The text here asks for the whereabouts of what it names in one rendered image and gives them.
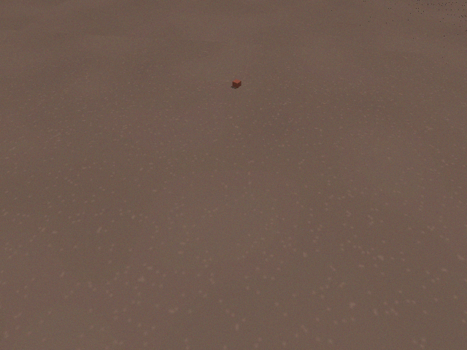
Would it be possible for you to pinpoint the small box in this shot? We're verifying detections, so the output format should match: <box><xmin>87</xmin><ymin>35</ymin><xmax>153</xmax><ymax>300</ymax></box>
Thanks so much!
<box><xmin>232</xmin><ymin>79</ymin><xmax>242</xmax><ymax>88</ymax></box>

